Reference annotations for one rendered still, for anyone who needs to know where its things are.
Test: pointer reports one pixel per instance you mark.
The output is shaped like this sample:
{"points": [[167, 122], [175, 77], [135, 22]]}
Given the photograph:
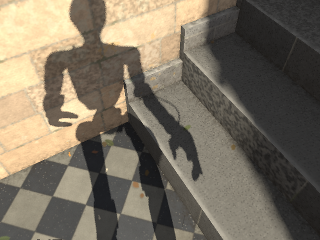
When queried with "stairs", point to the stairs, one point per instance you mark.
{"points": [[238, 137]]}

